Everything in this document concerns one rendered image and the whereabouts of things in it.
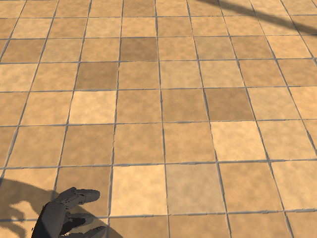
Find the left robot hand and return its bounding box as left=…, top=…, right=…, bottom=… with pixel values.
left=31, top=186, right=107, bottom=238

